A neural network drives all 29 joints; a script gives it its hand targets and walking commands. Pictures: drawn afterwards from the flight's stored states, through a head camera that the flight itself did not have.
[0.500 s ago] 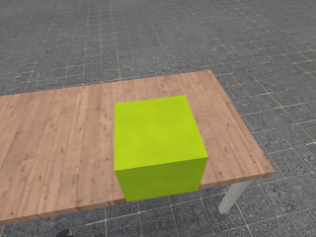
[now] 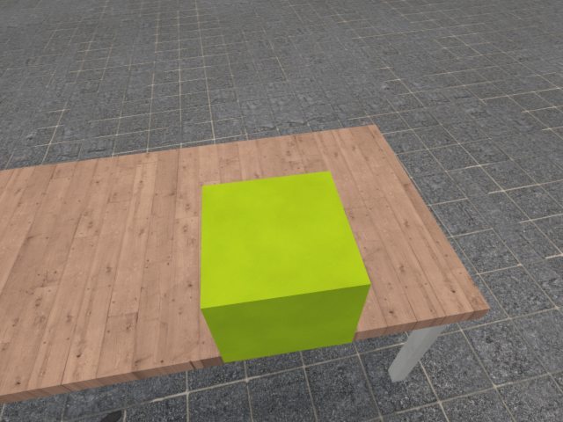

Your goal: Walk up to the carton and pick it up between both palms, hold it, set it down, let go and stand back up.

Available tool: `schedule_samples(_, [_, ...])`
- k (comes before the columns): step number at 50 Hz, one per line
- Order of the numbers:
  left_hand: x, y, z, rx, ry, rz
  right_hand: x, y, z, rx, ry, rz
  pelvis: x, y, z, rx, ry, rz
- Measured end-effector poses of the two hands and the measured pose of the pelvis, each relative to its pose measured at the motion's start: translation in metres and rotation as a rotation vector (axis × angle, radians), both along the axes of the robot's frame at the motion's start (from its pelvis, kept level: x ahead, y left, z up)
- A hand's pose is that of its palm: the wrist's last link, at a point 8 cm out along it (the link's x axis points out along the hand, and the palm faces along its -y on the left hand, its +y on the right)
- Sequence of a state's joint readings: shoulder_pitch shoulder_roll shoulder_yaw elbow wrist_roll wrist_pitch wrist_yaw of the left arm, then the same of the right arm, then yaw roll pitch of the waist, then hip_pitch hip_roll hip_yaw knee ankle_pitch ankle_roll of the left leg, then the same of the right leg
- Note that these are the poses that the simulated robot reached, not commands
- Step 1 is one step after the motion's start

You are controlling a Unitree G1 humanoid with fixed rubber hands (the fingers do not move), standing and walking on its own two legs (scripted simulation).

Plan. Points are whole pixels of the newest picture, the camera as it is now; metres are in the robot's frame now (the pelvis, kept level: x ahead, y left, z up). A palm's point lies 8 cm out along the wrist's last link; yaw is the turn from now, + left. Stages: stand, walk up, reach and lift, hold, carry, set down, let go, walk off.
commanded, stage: walk up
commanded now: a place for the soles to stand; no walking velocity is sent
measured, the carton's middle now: (277, 265) +0.41 +0.05 -0.09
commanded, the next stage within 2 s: reach and lift in 1.56 s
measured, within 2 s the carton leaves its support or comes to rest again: neither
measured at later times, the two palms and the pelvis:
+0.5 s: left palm out of the picture +0.05 +0.24 -0.10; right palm out of the picture +0.09 -0.37 -0.12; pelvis -0.04 -0.07 -0.02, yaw +9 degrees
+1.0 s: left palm out of the picture -0.01 +0.25 -0.10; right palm out of the picture +0.12 -0.35 -0.09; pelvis -0.05 -0.08 +0.00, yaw +13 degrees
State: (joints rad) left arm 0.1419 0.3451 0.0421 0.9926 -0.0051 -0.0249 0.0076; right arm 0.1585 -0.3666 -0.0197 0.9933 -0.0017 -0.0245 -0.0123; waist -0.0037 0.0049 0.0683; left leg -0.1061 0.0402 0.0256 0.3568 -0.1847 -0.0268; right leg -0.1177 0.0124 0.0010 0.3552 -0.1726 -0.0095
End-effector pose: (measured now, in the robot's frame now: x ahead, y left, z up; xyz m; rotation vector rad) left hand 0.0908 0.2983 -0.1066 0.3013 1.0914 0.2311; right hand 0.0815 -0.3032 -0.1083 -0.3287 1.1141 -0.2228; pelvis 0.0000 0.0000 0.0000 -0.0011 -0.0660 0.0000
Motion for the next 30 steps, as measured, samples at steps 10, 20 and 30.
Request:
schedule_samples(10, [0.000,0.007,-0.004,0.049,0.005,0.019,-0.002,-0.052,0.005,-0.163,0.003,0.086,-0.018,-0.023,-0.018,0.025,0.026,0.063])
schedule_samples(20, [-0.029,-0.044,0.000,0.057,-0.047,0.033,0.014,-0.085,-0.009,-0.133,-0.025,0.168,-0.039,-0.064,-0.026,-0.010,0.001,0.113])
schedule_samples(30, [-0.068,-0.057,-0.005,0.035,-0.118,0.104,0.014,-0.060,-0.010,-0.061,-0.009,0.261,-0.049,-0.076,-0.025,0.011,-0.023,0.190])
